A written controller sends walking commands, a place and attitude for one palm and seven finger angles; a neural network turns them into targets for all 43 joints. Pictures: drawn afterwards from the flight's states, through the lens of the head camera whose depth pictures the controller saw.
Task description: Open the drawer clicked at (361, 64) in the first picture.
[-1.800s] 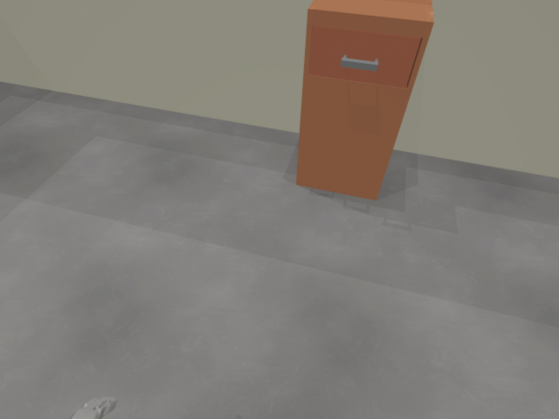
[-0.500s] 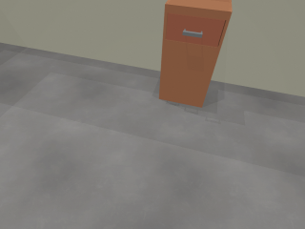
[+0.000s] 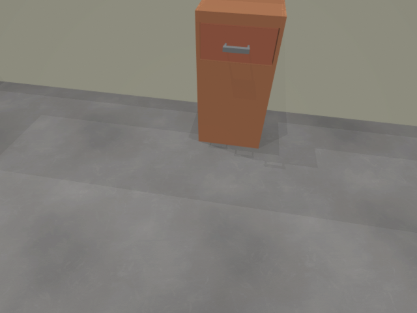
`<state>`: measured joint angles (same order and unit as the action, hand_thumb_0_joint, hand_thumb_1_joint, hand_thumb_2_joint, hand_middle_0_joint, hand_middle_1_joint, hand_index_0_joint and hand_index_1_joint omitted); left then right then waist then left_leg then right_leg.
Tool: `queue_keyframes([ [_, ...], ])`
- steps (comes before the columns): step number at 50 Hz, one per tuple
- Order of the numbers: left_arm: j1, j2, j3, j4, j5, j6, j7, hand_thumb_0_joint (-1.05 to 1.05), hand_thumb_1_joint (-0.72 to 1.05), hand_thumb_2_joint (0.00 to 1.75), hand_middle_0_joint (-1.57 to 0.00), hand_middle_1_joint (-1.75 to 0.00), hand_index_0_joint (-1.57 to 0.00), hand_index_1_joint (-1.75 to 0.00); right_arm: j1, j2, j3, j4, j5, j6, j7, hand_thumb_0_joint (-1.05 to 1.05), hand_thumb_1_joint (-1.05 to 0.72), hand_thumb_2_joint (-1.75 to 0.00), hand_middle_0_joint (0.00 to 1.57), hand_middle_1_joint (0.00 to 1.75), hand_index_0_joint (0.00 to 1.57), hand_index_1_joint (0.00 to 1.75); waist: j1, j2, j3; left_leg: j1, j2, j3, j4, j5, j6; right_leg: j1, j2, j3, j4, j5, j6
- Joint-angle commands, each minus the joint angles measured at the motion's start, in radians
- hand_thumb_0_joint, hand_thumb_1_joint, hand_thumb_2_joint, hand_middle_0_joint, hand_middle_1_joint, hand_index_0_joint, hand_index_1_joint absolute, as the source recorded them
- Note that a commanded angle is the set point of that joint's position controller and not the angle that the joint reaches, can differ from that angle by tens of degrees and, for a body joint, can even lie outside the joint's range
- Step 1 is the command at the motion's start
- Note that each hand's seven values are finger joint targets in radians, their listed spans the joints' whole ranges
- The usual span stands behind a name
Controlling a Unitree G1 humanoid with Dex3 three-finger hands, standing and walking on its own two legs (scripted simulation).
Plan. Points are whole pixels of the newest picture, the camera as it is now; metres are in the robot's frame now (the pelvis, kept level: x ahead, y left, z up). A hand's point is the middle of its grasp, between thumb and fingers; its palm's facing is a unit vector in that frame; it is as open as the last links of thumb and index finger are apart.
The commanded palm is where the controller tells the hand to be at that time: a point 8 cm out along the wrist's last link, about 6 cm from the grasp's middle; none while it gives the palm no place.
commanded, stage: walk to a spot facing it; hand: left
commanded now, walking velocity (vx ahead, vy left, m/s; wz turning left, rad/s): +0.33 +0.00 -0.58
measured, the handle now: (236, 47) +1.30 -0.03 -0.06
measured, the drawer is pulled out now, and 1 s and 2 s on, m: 0.00 0.00 0.00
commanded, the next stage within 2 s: turn to face it in 1.46 s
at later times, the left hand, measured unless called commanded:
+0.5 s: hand out of the picture +0.13 +0.14 -0.16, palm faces -0.09 -0.98 -0.17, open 7.4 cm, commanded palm none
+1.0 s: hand (165, 186) +0.50 +0.18 -0.17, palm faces -0.35 -0.92 -0.18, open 7.4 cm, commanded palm none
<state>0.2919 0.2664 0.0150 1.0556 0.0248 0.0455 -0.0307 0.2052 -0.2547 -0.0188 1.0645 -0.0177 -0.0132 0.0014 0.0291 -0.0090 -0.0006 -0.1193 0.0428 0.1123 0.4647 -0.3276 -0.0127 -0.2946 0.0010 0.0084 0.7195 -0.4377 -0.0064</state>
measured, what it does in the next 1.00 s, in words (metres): walks ahead, turning right: left foot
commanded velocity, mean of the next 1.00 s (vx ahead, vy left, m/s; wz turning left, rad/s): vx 0.27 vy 0.00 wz -0.46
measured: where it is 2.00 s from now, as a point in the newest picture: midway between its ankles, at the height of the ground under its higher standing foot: (227, 272)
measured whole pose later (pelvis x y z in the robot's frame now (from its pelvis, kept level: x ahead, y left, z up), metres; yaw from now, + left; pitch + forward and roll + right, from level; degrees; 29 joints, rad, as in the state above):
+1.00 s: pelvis +0.36 +0.03 +0.01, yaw -26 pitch -2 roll -1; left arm 0.23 0.22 0.11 0.97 0.04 0.05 -0.01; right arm 0.37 -0.15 -0.04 1.07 -0.01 -0.06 -0.04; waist 0.01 -0.04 0.03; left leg -0.10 0.03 0.35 0.40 -0.29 0.08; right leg -0.66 -0.07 -0.02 1.22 -0.12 0.03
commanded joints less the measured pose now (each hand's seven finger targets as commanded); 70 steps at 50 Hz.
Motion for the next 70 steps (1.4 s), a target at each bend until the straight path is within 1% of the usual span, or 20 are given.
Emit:
queue_keyframes([
  [1, -0.116, 0.065, 0.043, -0.145, -0.005, -0.055, -0.012, 0.00, 0.90, 0.90, -0.20, -0.30, -0.20, -0.30, 0.048, -0.214, -0.062, -0.050, -0.008, -0.032, -0.021, 0.00, -0.90, -0.90, 0.20, 0.30, 0.20, 0.30, -0.044, 0.142, 0.096, 0.083, 0.335, -0.202, -0.179, 0.133, 0.169, -0.234, -0.079, -0.029, 0.047, -0.053, -0.001],
  [4, 0.189, 0.079, 0.061, -0.048, 0.002, -0.068, -0.011, 0.00, 0.90, 0.90, -0.20, -0.30, -0.20, -0.30, -0.023, -0.172, -0.056, -0.073, -0.003, -0.031, -0.014, 0.00, -0.90, -0.90, 0.20, 0.30, 0.20, 0.30, 0.098, -0.023, -0.015, -0.165, 0.177, 0.026, 0.231, 0.086, 0.055, 0.238, -0.015, -0.087, -0.241, 0.175, -0.018],
  [5, 0.303, 0.209, 0.089, -0.018, 0.011, -0.085, 0.011, 0.00, 0.90, 0.90, -0.20, -0.30, -0.20, -0.30, -0.032, -0.086, -0.036, -0.114, 0.008, -0.031, -0.003, 0.00, -0.90, -0.90, 0.20, 0.30, 0.20, 0.30, 0.132, -0.383, -0.025, -0.477, 0.050, 0.100, 0.561, -0.186, -0.009, 0.394, -0.268, 0.347, -0.413, 0.070, -0.108],
  [6, 0.347, 0.225, 0.089, -0.017, -0.009, -0.087, 0.028, 0.00, 0.90, 0.90, -0.20, -0.30, -0.20, -0.30, -0.114, -0.085, -0.031, -0.167, 0.003, -0.040, 0.001, 0.00, -0.90, -0.90, 0.20, 0.30, 0.20, 0.30, 0.138, -0.360, 0.011, -0.602, 0.009, -0.005, 0.713, -0.274, -0.007, 0.368, -0.375, 0.628, -0.525, 0.139, -0.186],
  [10, 0.147, 0.114, 0.067, -0.072, -0.006, -0.102, 0.040, 0.00, 0.90, 0.90, -0.20, -0.30, -0.20, -0.30, -0.091, -0.075, -0.047, -0.121, -0.006, -0.039, 0.007, 0.00, -0.90, -0.90, 0.20, 0.30, 0.20, 0.30, 0.026, -0.024, 0.093, -0.558, 0.104, -0.107, 0.746, -0.008, -0.011, 0.164, -0.305, 0.443, -0.521, 0.098, -0.216],
  [15, 0.161, 0.071, 0.057, -0.047, -0.003, -0.124, 0.040, 0.00, 0.90, 0.90, -0.20, -0.30, -0.20, -0.30, -0.029, -0.019, -0.049, -0.108, -0.008, -0.017, 0.016, 0.00, -0.90, -0.90, 0.20, 0.30, 0.20, 0.30, -0.022, -0.057, 0.079, -0.547, 0.095, -0.075, 0.650, 0.134, -0.045, 0.148, -0.210, 0.247, -0.524, 0.311, -0.172],
  [26, 0.235, 0.043, 0.051, 0.001, 0.005, -0.123, 0.062, 0.00, 0.90, 0.90, -0.20, -0.30, -0.20, -0.30, -0.226, 0.024, -0.039, -0.202, 0.000, -0.043, 0.029, 0.00, -0.90, -0.90, 0.20, 0.30, 0.20, 0.30, 0.038, -0.120, 0.107, -0.490, 0.054, -0.023, 0.253, 0.135, -0.021, 0.283, -0.198, 0.219, -0.444, 0.633, -0.157],
  [29, 0.170, 0.074, 0.064, -0.013, -0.001, -0.121, 0.060, 0.00, 0.90, 0.90, -0.20, -0.30, -0.20, -0.30, -0.037, -0.009, -0.050, -0.145, 0.000, -0.057, 0.011, 0.00, -0.90, -0.90, 0.20, 0.30, 0.20, 0.30, -0.056, -0.121, 0.034, -0.172, -0.011, 0.015, 0.095, 0.157, 0.009, 0.209, -0.157, 0.173, -0.267, 0.812, -0.127],
  [30, 0.160, 0.062, 0.068, -0.016, -0.004, -0.121, 0.058, 0.00, 0.90, 0.90, -0.20, -0.30, -0.20, -0.30, 0.126, -0.055, -0.062, -0.095, -0.004, -0.061, -0.002, 0.00, -0.90, -0.90, 0.20, 0.30, 0.20, 0.30, -0.118, -0.059, -0.045, 0.064, 0.011, -0.020, 0.049, 0.194, 0.023, 0.111, -0.116, 0.150, -0.081, 0.743, -0.099],
  [32, 0.222, -0.026, 0.058, -0.051, -0.020, -0.118, 0.038, 0.00, 0.90, 0.90, -0.20, -0.30, -0.20, -0.30, 0.342, -0.232, -0.096, -0.047, -0.015, -0.063, -0.015, 0.00, -0.90, -0.90, 0.20, 0.30, 0.20, 0.30, -0.142, 0.358, -0.233, 0.394, 0.476, -0.599, -0.142, 0.160, 0.159, -0.270, 0.075, 0.003, 0.515, -0.125, -0.028],
  [33, 0.152, 0.001, 0.064, -0.065, -0.011, -0.115, 0.042, 0.00, 0.90, 0.90, -0.20, -0.30, -0.20, -0.30, 0.274, -0.189, -0.083, -0.060, -0.006, -0.053, -0.016, 0.00, -0.90, -0.90, 0.20, 0.30, 0.20, 0.30, -0.127, 0.221, -0.135, 0.249, 0.487, -0.610, -0.213, 0.030, 0.183, -0.302, 0.005, 0.065, 0.610, -0.095, -0.044],
  [39, 0.151, -0.068, 0.078, -0.038, 0.010, -0.038, 0.010, 0.00, 0.90, 0.90, -0.20, -0.30, -0.20, -0.30, 0.091, 0.017, -0.033, -0.080, 0.003, -0.086, -0.029, 0.00, -0.90, -0.90, 0.20, 0.30, 0.20, 0.30, 0.019, 0.174, 0.075, -0.165, 0.257, -0.057, -0.269, 0.168, -0.034, -0.233, -0.078, 0.019, 0.588, 0.243, -0.001],
  [47, 0.037, -0.056, 0.094, -0.095, 0.009, -0.001, 0.009, 0.00, 0.90, 0.90, -0.20, -0.30, -0.20, -0.30, 0.180, 0.002, -0.033, -0.061, 0.009, -0.081, -0.044, 0.00, -0.90, -0.90, 0.20, 0.30, 0.20, 0.30, 0.009, 0.097, 0.073, -0.005, 0.276, 0.074, -0.210, 0.611, -0.031, -0.416, -0.086, -0.010, 0.539, 0.332, 0.043],
  [58, -0.201, -0.066, 0.071, -0.182, 0.002, -0.003, 0.011, 0.00, 0.90, 0.90, -0.20, -0.30, -0.20, -0.30, 0.280, -0.015, -0.048, -0.009, -0.012, -0.035, -0.047, 0.00, -0.90, -0.90, 0.20, 0.30, 0.20, 0.30, -0.076, 0.115, 0.096, 0.196, 0.348, 0.167, -0.099, 0.796, 0.121, -0.381, -0.077, -0.135, 0.156, 0.145, 0.021],
  [63, -0.079, -0.029, 0.080, -0.174, 0.006, -0.034, 0.022, 0.00, 0.90, 0.90, -0.20, -0.30, -0.20, -0.30, 0.232, -0.072, -0.072, -0.046, -0.003, -0.020, -0.033, 0.00, -0.90, -0.90, 0.20, 0.30, 0.20, 0.30, -0.009, 0.151, -0.031, 0.193, 0.357, 0.222, 0.162, 1.050, 0.094, -0.115, 0.003, -0.186, -0.034, 0.104, -0.031],
  [64, 0.007, 0.002, 0.089, -0.153, 0.007, -0.051, 0.024, 0.00, 0.90, 0.90, -0.20, -0.30, -0.20, -0.30, 0.210, -0.081, -0.076, -0.066, 0.004, -0.019, -0.025, 0.00, -0.90, -0.90, 0.20, 0.30, 0.20, 0.30, 0.041, 0.127, -0.082, 0.103, 0.340, 0.231, 0.331, 0.977, 0.057, 0.052, -0.002, -0.164, -0.157, 0.216, -0.045],
  [65, 0.126, 0.090, 0.107, -0.122, 0.011, -0.066, 0.035, 0.00, 0.90, 0.90, -0.20, -0.30, -0.20, -0.30, 0.197, -0.059, -0.073, -0.102, 0.019, -0.013, -0.013, 0.00, -0.90, -0.90, 0.20, 0.30, 0.20, 0.30, 0.090, -0.060, -0.183, -0.149, 0.267, 0.244, 0.617, 0.626, 0.000, 0.338, -0.151, 0.051, -0.210, 0.606, -0.121],
  [66, 0.189, 0.181, 0.129, -0.102, -0.004, -0.068, 0.050, 0.00, 0.90, 0.90, -0.20, -0.30, -0.20, -0.30, 0.128, 0.010, -0.059, -0.160, 0.018, -0.013, -0.013, 0.00, -0.90, -0.90, 0.20, 0.30, 0.20, 0.30, 0.096, -0.242, -0.221, -0.466, 0.051, 0.168, 0.914, -0.286, -0.077, 0.490, -0.404, 0.464, -0.225, 1.246, -0.276],
  [67, 0.174, 0.192, 0.128, -0.102, -0.021, -0.059, 0.064, 0.00, 0.90, 0.90, -0.20, -0.30, -0.20, -0.30, 0.068, 0.001, -0.058, -0.182, 0.017, -0.001, -0.029, 0.00, -0.90, -0.90, 0.20, 0.30, 0.20, 0.30, 0.094, -0.153, -0.218, -0.485, 0.071, -0.029, 0.951, -0.318, -0.061, 0.466, -0.416, 0.408, -0.241, 1.236, -0.324],
  [70, -0.026, 0.098, 0.104, -0.164, -0.020, -0.054, 0.072, 0.00, 0.90, 0.90, -0.20, -0.30, -0.20, -0.30, 0.026, 0.012, -0.059, -0.178, 0.004, 0.021, -0.023, 0.00, -0.90, -0.90, 0.20, 0.30, 0.20, 0.30, -0.001, -0.008, -0.063, -0.469, 0.128, -0.099, 0.842, -0.122, -0.063, 0.205, -0.289, 0.260, -0.317, 0.840, -0.215],
])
